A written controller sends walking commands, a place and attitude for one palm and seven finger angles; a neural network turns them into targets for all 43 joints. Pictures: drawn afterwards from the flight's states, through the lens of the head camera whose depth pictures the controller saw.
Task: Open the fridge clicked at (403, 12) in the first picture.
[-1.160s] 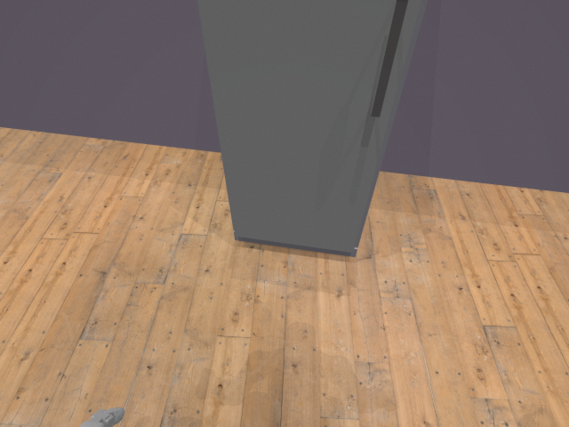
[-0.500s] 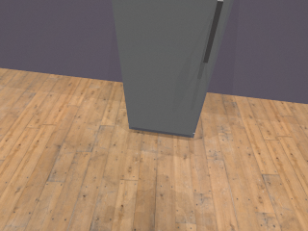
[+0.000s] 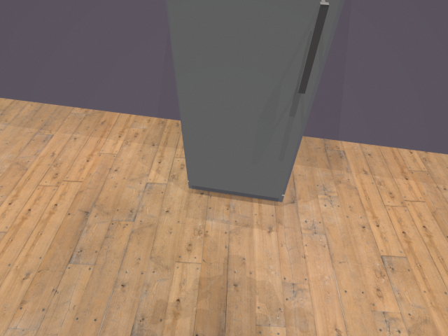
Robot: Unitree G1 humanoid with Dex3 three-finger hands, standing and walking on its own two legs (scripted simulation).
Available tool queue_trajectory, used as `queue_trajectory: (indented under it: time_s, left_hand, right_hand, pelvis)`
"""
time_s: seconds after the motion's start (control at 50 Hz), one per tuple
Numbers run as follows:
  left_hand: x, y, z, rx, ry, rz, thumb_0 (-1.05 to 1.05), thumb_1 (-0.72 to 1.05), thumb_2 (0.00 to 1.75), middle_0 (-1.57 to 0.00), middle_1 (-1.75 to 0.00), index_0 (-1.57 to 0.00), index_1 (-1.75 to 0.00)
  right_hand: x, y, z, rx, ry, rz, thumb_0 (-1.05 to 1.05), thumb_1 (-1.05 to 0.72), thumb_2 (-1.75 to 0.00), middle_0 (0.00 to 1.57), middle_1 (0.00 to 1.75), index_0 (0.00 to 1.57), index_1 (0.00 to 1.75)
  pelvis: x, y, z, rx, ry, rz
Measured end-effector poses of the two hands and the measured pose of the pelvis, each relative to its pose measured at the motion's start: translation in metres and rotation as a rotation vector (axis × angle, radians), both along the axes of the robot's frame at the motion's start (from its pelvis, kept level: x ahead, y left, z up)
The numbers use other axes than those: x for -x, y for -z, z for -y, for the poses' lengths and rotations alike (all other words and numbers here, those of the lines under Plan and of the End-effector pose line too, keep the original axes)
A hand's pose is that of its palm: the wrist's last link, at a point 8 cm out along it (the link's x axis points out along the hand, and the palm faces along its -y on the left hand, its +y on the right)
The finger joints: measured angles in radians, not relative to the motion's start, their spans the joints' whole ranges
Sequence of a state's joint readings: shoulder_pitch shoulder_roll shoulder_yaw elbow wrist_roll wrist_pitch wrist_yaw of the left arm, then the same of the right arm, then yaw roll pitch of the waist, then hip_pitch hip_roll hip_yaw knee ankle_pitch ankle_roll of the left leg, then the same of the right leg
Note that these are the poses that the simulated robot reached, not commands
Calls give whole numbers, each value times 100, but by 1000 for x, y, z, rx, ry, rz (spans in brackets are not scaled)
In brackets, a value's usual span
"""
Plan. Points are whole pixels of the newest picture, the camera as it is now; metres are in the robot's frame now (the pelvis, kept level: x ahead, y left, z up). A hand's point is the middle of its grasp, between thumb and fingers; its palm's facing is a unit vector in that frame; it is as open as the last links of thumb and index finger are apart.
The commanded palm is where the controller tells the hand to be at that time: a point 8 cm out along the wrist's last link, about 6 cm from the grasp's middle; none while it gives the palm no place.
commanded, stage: look at it before walking up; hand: right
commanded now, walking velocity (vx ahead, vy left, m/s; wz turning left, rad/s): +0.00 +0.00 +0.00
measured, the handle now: (311, 49) +0.88 -0.21 +0.12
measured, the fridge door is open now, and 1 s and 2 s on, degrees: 0 0 0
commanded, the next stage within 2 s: turn to face it in 0.28 s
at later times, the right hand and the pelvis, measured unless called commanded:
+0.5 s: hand out of the picture +0.08 -0.24 -0.15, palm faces -0.02 +0.94 -0.33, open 7.4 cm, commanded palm none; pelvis +0.01 +0.00 +0.00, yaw +0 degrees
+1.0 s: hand out of the picture +0.06 -0.20 -0.18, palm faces +0.04 +0.99 -0.16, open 7.4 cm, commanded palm none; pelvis +0.08 -0.02 +0.00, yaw -3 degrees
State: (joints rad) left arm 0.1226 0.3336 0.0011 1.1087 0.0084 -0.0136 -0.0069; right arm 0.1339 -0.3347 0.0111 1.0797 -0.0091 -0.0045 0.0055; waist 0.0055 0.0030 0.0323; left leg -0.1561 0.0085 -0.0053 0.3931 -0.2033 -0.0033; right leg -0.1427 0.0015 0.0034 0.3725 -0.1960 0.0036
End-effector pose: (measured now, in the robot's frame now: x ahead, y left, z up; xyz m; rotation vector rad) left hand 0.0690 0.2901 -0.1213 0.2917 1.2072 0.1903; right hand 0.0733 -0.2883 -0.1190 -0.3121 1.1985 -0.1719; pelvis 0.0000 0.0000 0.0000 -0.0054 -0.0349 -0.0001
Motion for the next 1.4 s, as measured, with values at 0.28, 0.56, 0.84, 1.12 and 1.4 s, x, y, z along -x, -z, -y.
queue_trajectory:
  time_s: [0.28,0.56,0.84,1.12,1.4]
  left_hand:
    - [-9,-2,-4,-6,5,2,1,91,90,-20,-30,-20,-30]
    - [-14,-1,-3,-5,18,2,1,91,90,-20,-30,-20,-30]
    - [12,21,56,65,13,-123,1,91,90,-20,-30,-20,-30]
    - [73,15,98,175,-161,-439,1,91,90,-20,-30,-20,-30]
    - [-154,31,32,128,-42,-152,1,91,90,-20,-30,-20,-30]
  right_hand:
    - [-1,0,-1,2,6,-11,1,-90,-90,21,30,20,30]
    - [-3,-1,-2,5,22,5,1,-90,-90,21,30,20,30]
    - [47,42,-22,-137,143,-126,0,-90,-90,21,30,20,30]
    - [-67,28,-47,-160,105,-101,1,-92,-90,20,30,20,30]
    - [-154,29,-81,-132,185,-13,0,-94,-90,20,30,20,30]
  pelvis:
    - [-5,-1,-3,-1,0,-2]
    - [-5,0,-4,-1,17,1]
    - [-39,13,18,-15,55,-6]
    - [-114,6,9,2,66,-25]
    - [-216,9,-25,-20,103,-3]
